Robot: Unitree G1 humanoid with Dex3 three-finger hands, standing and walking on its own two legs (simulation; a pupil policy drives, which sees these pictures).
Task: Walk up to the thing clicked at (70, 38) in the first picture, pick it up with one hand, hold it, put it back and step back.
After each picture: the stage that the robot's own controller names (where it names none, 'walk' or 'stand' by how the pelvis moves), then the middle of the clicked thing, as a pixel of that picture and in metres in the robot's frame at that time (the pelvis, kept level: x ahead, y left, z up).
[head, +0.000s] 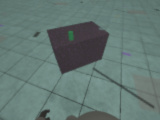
stand; (70, 35) +1.04 +0.32 -0.11
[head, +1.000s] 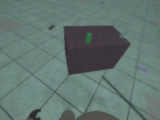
walk; (88, 38) +0.96 +0.05 -0.09
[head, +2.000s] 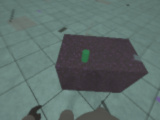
rise first; (85, 56) +0.60 +0.07 -0.08
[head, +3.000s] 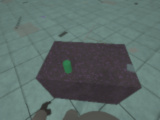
stand; (67, 66) +0.46 +0.22 -0.08
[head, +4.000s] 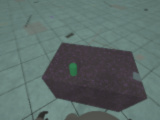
stand; (73, 69) +0.45 +0.18 -0.10
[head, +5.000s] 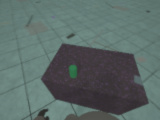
stand; (73, 71) +0.43 +0.17 -0.10
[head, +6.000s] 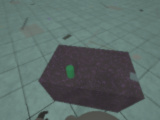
stand; (70, 71) +0.44 +0.19 -0.11
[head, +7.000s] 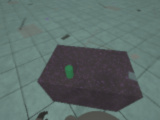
stand; (69, 71) +0.43 +0.20 -0.11
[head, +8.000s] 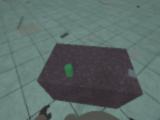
rise first; (69, 70) +0.44 +0.21 -0.11
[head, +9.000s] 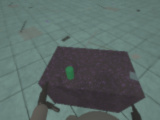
rise first; (70, 73) +0.42 +0.21 -0.10
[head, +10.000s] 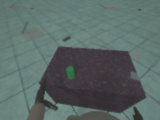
go down; (70, 73) +0.42 +0.21 -0.10
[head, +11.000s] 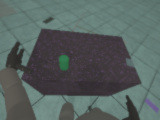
go down; (64, 63) +0.43 +0.18 -0.03
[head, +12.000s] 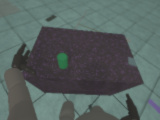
close in; (62, 61) +0.43 +0.19 -0.02
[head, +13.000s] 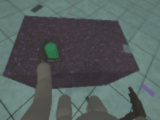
close; (52, 53) +0.46 +0.21 +0.02
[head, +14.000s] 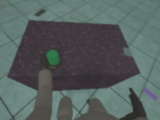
lift; (53, 59) +0.42 +0.21 +0.01
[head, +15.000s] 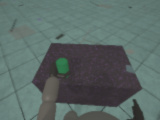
lift; (63, 68) +0.33 +0.18 +0.11
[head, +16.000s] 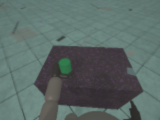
hold; (65, 68) +0.33 +0.17 +0.11
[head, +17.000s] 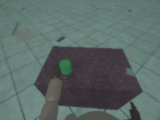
hold; (66, 69) +0.33 +0.17 +0.11
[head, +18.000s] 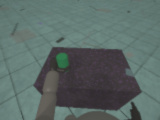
crouch; (63, 63) +0.36 +0.19 +0.13
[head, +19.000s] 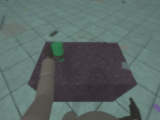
lower; (58, 51) +0.44 +0.21 +0.13
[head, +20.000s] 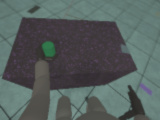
lower; (49, 51) +0.48 +0.22 +0.02
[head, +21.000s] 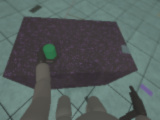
lower; (50, 54) +0.46 +0.22 +0.01
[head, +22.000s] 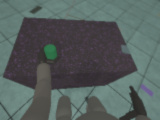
lower; (51, 54) +0.46 +0.21 +0.01
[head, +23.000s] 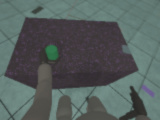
lower; (52, 54) +0.45 +0.21 +0.02
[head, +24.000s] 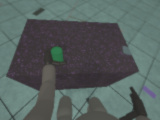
open; (57, 56) +0.45 +0.18 +0.01
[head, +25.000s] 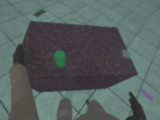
sink last; (60, 59) +0.44 +0.18 -0.01
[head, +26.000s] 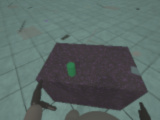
stand; (71, 69) +0.44 +0.19 -0.04
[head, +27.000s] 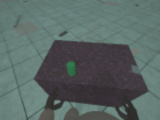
stand; (71, 68) +0.43 +0.18 -0.04
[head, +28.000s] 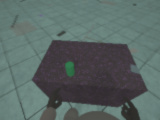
stand; (70, 69) +0.42 +0.18 -0.04
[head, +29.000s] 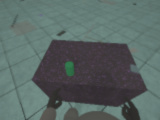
stand; (69, 69) +0.42 +0.18 -0.04
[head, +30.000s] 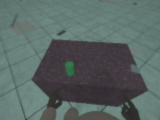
stand; (70, 68) +0.42 +0.18 -0.04
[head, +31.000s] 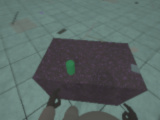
stand; (70, 67) +0.43 +0.17 -0.04
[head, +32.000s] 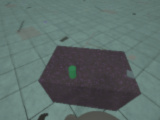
stand; (72, 72) +0.45 +0.17 -0.10
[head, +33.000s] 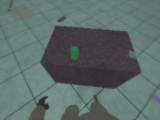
walk; (74, 53) +0.55 +0.16 -0.09
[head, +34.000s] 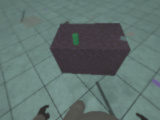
walk; (75, 39) +0.81 +0.24 -0.09
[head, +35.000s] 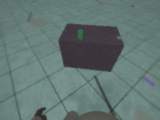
stand; (80, 34) +1.05 +0.21 -0.09
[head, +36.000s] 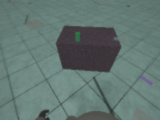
stand; (77, 36) +1.03 +0.22 -0.11
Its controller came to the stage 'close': yes
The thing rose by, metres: 0.21
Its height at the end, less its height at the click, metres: +0.00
